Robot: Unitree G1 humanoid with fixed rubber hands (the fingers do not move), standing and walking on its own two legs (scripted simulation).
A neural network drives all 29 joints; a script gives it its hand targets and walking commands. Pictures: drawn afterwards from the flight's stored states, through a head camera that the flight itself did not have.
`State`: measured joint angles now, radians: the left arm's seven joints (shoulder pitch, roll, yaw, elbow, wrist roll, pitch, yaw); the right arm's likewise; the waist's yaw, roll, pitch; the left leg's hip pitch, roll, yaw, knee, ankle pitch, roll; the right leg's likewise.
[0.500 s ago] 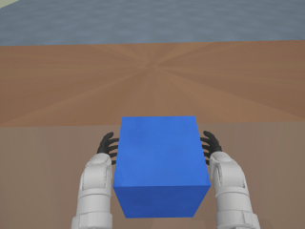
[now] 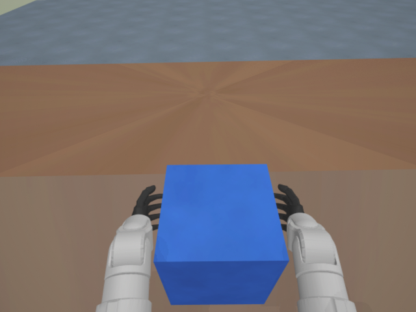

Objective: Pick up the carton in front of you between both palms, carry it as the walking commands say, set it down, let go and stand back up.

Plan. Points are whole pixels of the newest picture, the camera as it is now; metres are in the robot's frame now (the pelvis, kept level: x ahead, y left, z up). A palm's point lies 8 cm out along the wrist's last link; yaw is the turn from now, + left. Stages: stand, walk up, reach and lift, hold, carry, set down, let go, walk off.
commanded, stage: carry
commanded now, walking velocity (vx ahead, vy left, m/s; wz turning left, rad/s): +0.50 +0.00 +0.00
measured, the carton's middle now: (217, 237) +0.29 +0.00 -0.02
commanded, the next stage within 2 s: none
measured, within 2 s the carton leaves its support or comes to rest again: neither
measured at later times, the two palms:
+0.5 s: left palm (152, 165) +0.41 +0.14 +0.08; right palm (285, 168) +0.40 -0.16 +0.07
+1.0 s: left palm (151, 105) +0.71 +0.20 +0.06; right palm (244, 106) +0.69 -0.10 +0.06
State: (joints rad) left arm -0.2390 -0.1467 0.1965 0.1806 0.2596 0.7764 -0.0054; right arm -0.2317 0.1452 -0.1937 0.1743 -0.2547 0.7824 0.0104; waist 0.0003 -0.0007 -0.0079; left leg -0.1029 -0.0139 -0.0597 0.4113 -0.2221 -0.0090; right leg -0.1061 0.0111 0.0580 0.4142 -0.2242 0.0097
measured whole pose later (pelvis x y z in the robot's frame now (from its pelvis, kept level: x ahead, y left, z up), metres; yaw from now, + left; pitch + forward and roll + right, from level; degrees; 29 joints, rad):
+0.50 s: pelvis +0.16 +0.00 -0.02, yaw +1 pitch +6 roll -2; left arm -0.04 -0.13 0.04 -0.43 0.06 1.16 0.11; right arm 0.00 0.13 -0.07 -0.49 -0.07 1.18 -0.11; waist -0.02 0.05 -0.15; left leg -0.21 0.08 0.05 0.69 -0.48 -0.02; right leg -0.36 0.01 -0.21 0.54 -0.24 -0.06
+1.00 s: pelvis +0.46 +0.06 -0.01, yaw -2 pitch +4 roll +0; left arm -0.03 -0.13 0.07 -0.42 0.07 1.20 0.12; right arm -0.01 0.13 -0.05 -0.42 -0.06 1.19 -0.12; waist -0.03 -0.02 -0.07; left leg -0.38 0.03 0.27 0.47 -0.18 0.10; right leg -0.43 -0.10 -0.05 1.19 -0.32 -0.02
